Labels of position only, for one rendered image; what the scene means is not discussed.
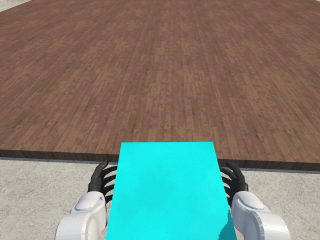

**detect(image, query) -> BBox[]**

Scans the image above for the left robot hand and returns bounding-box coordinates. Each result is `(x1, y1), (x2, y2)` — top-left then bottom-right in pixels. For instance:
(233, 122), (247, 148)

(87, 160), (118, 204)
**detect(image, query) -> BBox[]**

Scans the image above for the left robot forearm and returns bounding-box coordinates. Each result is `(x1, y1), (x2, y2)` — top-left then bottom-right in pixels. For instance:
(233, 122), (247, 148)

(54, 191), (108, 240)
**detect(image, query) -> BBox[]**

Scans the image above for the right robot hand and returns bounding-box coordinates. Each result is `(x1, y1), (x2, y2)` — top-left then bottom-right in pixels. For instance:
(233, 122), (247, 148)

(219, 160), (249, 208)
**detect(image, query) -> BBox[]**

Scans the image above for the right robot forearm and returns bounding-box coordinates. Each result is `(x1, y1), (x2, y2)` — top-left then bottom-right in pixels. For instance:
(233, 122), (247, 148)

(231, 191), (291, 240)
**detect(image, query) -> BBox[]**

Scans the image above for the carton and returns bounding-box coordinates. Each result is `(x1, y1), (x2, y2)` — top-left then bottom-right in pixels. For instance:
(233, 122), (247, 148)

(105, 142), (237, 240)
